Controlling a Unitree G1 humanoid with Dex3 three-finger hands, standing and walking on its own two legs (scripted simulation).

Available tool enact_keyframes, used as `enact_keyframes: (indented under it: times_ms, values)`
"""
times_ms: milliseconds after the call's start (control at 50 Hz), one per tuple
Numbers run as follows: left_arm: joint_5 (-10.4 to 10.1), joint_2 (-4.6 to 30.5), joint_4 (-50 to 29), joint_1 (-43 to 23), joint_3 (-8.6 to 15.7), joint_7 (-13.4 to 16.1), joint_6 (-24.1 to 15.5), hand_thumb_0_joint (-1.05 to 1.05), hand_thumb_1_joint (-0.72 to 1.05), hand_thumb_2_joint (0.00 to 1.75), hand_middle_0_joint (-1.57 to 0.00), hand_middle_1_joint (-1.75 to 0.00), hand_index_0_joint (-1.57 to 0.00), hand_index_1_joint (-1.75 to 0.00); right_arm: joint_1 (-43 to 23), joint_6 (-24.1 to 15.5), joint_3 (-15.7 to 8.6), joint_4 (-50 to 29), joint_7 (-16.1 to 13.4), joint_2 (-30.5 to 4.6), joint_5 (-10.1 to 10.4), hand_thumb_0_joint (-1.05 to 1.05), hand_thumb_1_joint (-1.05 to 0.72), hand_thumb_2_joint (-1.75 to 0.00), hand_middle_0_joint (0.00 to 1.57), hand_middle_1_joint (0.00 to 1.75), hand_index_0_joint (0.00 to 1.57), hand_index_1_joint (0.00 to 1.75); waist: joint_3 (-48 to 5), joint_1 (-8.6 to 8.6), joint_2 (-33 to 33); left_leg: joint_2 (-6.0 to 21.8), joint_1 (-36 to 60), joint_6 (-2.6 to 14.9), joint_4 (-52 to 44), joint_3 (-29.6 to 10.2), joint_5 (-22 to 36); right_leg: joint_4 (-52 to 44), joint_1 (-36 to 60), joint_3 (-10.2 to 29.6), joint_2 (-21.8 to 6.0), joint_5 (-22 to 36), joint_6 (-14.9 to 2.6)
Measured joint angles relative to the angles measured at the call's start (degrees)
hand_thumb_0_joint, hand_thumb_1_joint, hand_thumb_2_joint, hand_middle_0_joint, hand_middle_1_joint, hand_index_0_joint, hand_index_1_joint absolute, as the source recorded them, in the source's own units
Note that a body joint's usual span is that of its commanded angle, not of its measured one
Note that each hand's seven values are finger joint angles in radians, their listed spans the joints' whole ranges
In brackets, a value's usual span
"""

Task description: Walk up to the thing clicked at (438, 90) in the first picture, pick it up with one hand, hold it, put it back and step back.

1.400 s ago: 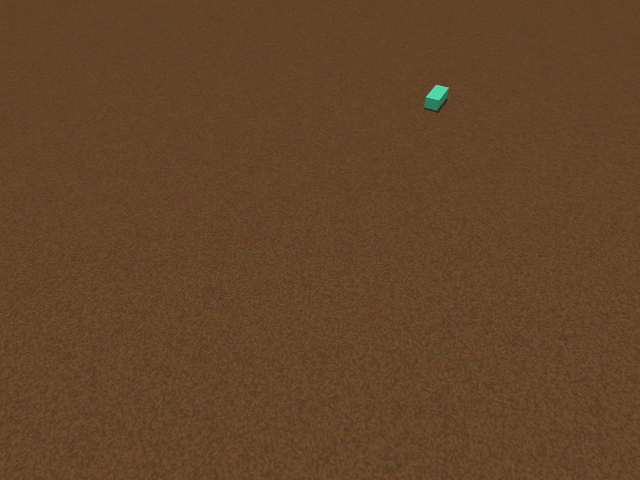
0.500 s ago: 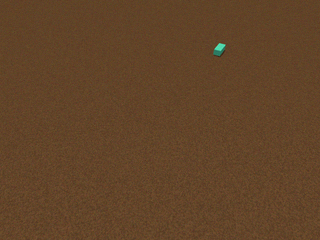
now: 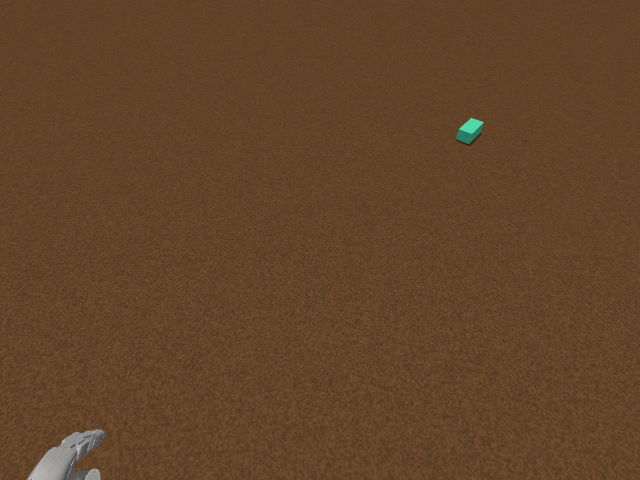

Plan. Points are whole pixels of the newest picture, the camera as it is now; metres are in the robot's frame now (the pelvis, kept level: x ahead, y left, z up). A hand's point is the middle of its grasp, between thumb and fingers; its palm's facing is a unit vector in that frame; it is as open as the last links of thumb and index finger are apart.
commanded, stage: walk up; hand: left
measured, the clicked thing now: (469, 130) +2.14 -0.94 -0.74
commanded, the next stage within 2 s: none
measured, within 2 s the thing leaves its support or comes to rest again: neither
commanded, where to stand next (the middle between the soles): +2.08 -1.29 m, yaw +48 degrees
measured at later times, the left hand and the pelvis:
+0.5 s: hand out of the picture +0.11 +0.15 -0.19, palm faces +0.31 -0.88 -0.35, open 7.4 cm; pelvis +0.24 -0.12 -0.04, yaw +17 degrees
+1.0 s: hand (314, 276) +0.52 +0.03 -0.12, palm faces +0.42 -0.82 -0.38, open 7.3 cm; pelvis +0.54 -0.27 -0.02, yaw +28 degrees
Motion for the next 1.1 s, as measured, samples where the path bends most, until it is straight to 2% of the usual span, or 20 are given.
enact_keyframes:
  times_ms: [60,100,140,200,260,340,420,460,480,520,560,640,720,800,840,880,920,960,1020,1100]
  values:
    - [-0.4,0.6,-1.6,-0.6,0.0,-0.4,-0.6,0.01,0.90,0.90,-0.20,-0.29,-0.20,-0.30,-0.2,0.1,-0.4,-0.2,-0.1,-2.4,-0.2,0.01,-0.90,-0.90,0.21,0.30,0.21,0.30,0.0,-0.65,1.1,2.3,0.9,-0.21,1.1,-2.2,-2.5,-6.9,1.9,-1.0,-0.4,0.6,-0.29]
    - [-0.7,0.1,-3.1,-0.4,-0.3,0.0,-2.4,0.00,0.90,0.89,-0.20,-0.29,-0.20,-0.30,-0.8,1.0,-1.0,0.1,-0.8,-4.5,-0.3,0.01,-0.90,-0.90,0.21,0.30,0.21,0.30,0.3,-0.55,3.2,4.0,-3.3,1.27,12.9,-3.1,-10.0,-10.6,4.5,-3.8,0.5,9.0,0.34]
    - [-0.6,-1.4,-3.8,0.2,-1.1,0.8,-3.5,0.00,0.90,0.89,-0.20,-0.29,-0.21,-0.30,-1.5,2.1,-1.3,1.3,-1.8,-5.0,-0.4,0.01,-0.90,-0.90,0.21,0.30,0.20,0.30,0.5,-0.20,3.9,2.7,-11.6,1.58,30.7,0.6,-12.8,-9.9,6.6,-7.4,-0.1,10.5,0.52]
    - [-0.5,-3.6,-1.8,3.5,-2.6,1.3,-3.1,0.00,0.90,0.89,-0.20,-0.30,-0.21,-0.30,-3.4,2.0,-0.7,2.0,-0.7,-5.3,0.0,0.02,-0.90,-0.90,0.20,0.30,0.20,0.30,-0.2,2.51,4.8,1.7,-19.6,1.96,40.4,8.1,-7.0,-16.0,13.0,-10.1,0.1,10.1,-0.54]
    - [-0.7,-3.0,1.1,6.7,-2.7,1.5,-2.2,0.00,0.90,0.89,-0.20,-0.30,-0.21,-0.30,-4.8,0.9,0.3,-0.1,1.2,-4.4,0.8,0.01,-0.91,-0.90,0.20,0.30,0.20,0.30,-0.1,4.57,4.5,1.6,-23.7,1.77,37.9,12.8,-3.1,-21.5,19.0,-12.6,1.1,10.0,-1.90]
    - [-0.4,-0.5,3.4,10.7,-1.8,1.7,-1.1,0.00,0.90,0.89,-0.20,-0.30,-0.21,-0.30,-6.5,0.8,1.5,-3.3,2.2,-2.3,1.6,0.01,-0.90,-0.90,0.20,0.30,0.20,0.30,1.0,6.76,3.0,1.9,-25.0,1.64,26.8,15.9,0.2,-24.7,24.9,-16.1,3.6,7.3,-3.55]
    - [-0.6,1.4,4.3,14.8,-1.5,2.2,0.1,0.00,0.90,0.89,-0.20,-0.30,-0.21,-0.30,-6.8,-0.1,2.2,-6.8,1.2,-0.5,2.2,0.01,-0.90,-0.90,0.20,0.30,0.20,0.30,2.3,8.62,0.3,-0.1,-19.3,3.48,16.4,18.4,4.1,-19.8,27.7,-18.1,4.3,-0.1,-4.32]
    - [-1.1,0.8,4.5,16.8,-2.1,2.8,0.5,0.01,0.90,0.90,-0.20,-0.29,-0.20,-0.30,-6.4,-0.8,1.8,-9.0,-0.1,-0.5,1.4,0.01,-0.90,-0.90,0.21,0.30,0.20,0.30,2.8,8.07,-0.2,-1.5,-16.1,5.47,14.7,18.2,5.2,-7.0,24.2,-18.0,3.3,-3.6,-3.77]
    - [-1.0,-0.1,4.6,16.9,-2.5,3.1,0.8,0.01,0.90,0.90,-0.20,-0.29,-0.20,-0.30,-6.3,-0.9,1.6,-10.1,-0.8,-0.3,1.0,0.01,-0.90,-0.90,0.21,0.30,0.20,0.30,3.7,7.67,-0.8,-1.9,-16.3,5.32,17.4,18.1,3.4,3.0,20.4,-15.3,2.9,-3.3,-2.80]
    - [-1.0,-1.9,4.6,17.0,-4.0,3.0,1.1,0.01,0.91,0.90,-0.19,-0.29,-0.20,-0.30,-6.0,-1.2,1.8,-11.2,-1.9,0.2,2.2,0.01,-0.90,-0.90,0.21,0.30,0.20,0.30,4.7,7.25,-1.3,-1.7,-15.2,5.06,19.5,18.1,0.2,20.2,10.9,-9.0,3.4,0.1,-0.69]
    - [-1.0,-2.6,4.2,15.9,-5.1,2.3,0.9,0.01,0.91,0.89,-0.20,-0.29,-0.20,-0.30,-4.9,-1.6,2.5,-11.3,-2.6,1.5,3.3,0.01,-0.90,-0.90,0.21,0.30,0.21,0.30,5.7,6.23,-2.5,-1.8,-11.9,3.84,17.6,17.3,-0.4,27.5,2.6,-5.5,1.6,4.1,0.51]
    - [-1.3,-2.5,1.3,12.0,-4.6,0.5,0.4,0.01,0.90,0.89,-0.20,-0.30,-0.21,-0.30,-0.7,-2.4,4.1,-9.2,-2.2,2.9,2.8,0.01,-0.90,-0.90,0.21,0.30,0.21,0.30,6.1,4.76,-4.8,-1.2,-5.9,1.37,13.3,14.0,-1.0,19.5,-8.3,-1.6,-4.8,9.7,0.42]
    - [-1.1,-1.9,-1.5,7.9,-3.2,-1.2,1.2,0.01,0.90,0.89,-0.20,-0.30,-0.21,-0.30,2.6,-2.5,4.3,-6.8,-1.1,2.7,1.1,0.01,-0.90,-0.90,0.21,0.30,0.21,0.30,4.9,3.40,-5.2,1.2,-2.3,-0.16,11.1,10.5,-3.2,8.1,-12.8,-0.6,-7.6,14.8,-0.04]
    - [-1.1,-1.1,-3.4,5.1,-2.0,-1.7,1.6,0.00,0.90,0.89,-0.20,-0.30,-0.21,-0.30,4.6,-2.3,3.3,-5.6,-1.2,1.0,0.6,0.01,-0.89,-0.90,0.21,0.30,0.21,0.30,3.3,1.33,-4.2,4.6,0.1,-1.28,9.2,7.1,-5.7,0.4,-11.4,-2.2,-7.4,18.3,-0.41]
    - [-1.2,-0.7,-4.5,4.5,-1.4,-1.7,1.3,0.00,0.90,0.89,-0.20,-0.30,-0.21,-0.30,5.1,-1.6,2.6,-5.2,-1.7,-0.5,0.3,0.01,-0.89,-0.90,0.21,0.30,0.21,0.30,2.4,0.61,-3.1,6.7,0.5,-1.73,10.1,5.5,-7.9,-3.0,-8.2,-3.6,-6.3,16.3,-0.81]
    - [-1.0,-1.4,-5.4,3.6,-0.7,-1.0,0.0,0.00,0.90,0.89,-0.20,-0.30,-0.21,-0.30,4.6,-0.6,1.7,-4.6,-2.8,-2.9,0.0,0.01,-0.89,-0.90,0.21,0.30,0.21,0.30,2.6,0.79,0.5,10.0,-3.0,0.69,19.1,3.4,-10.2,-2.5,-6.5,-6.0,-3.6,16.0,0.03]
    - [-0.8,-3.0,-6.0,2.9,-1.3,0.3,-1.4,0.00,0.90,0.89,-0.20,-0.29,-0.21,-0.30,2.3,0.8,0.9,-3.2,-4.3,-4.2,0.7,0.01,-0.90,-0.90,0.21,0.30,0.21,0.30,3.7,1.66,2.9,7.9,-10.7,2.40,36.4,1.7,-13.2,0.8,-6.7,-8.2,-2.5,12.9,-0.29]
    - [-1.3,-4.7,-5.8,3.5,-2.3,1.4,-1.6,0.00,0.90,0.89,-0.20,-0.29,-0.21,-0.30,0.0,1.0,0.9,-2.1,-4.9,-4.4,1.6,0.01,-0.90,-0.90,0.21,0.30,0.20,0.30,4.2,2.56,4.4,4.8,-16.9,3.38,46.6,4.2,-10.3,-1.9,-3.8,-9.9,-1.9,12.6,-1.35]
    - [-1.3,-5.8,-4.6,5.9,-3.3,2.1,-1.6,0.00,0.90,0.89,-0.20,-0.30,-0.21,-0.30,-1.6,0.0,1.6,-2.3,-4.3,-3.4,2.1,0.01,-0.90,-0.90,0.20,0.30,0.20,0.30,3.6,3.79,5.5,2.5,-22.1,3.32,46.0,9.1,-5.8,-9.4,2.2,-12.6,-0.1,13.8,-3.45]
    - [-1.2,-4.9,-3.8,9.4,-2.8,2.6,-1.3,0.00,0.90,0.89,-0.20,-0.30,-0.21,-0.30,-1.6,-0.6,2.7,-3.8,-3.2,-1.1,1.6,0.01,-0.90,-0.90,0.20,0.30,0.20,0.30,3.1,5.42,5.3,0.6,-24.7,2.01,36.8,11.6,-2.7,-16.6,9.3,-16.1,3.2,13.5,-6.05]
